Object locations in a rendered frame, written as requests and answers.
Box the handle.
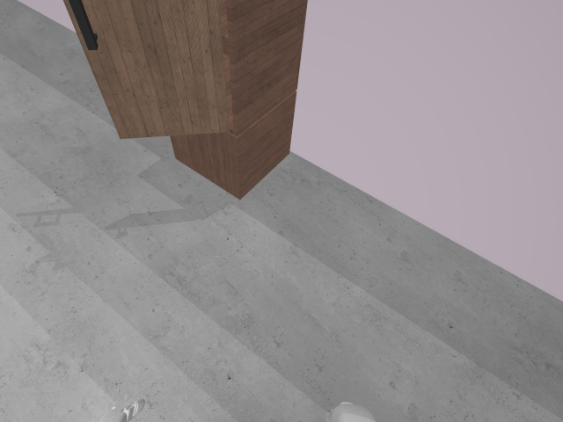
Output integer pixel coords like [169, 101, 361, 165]
[69, 0, 98, 50]

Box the robot right thigh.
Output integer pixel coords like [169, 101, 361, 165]
[326, 404, 377, 422]

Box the left robot hand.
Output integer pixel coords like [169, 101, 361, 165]
[99, 398, 145, 422]

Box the cupboard door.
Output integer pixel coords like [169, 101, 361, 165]
[63, 0, 229, 139]

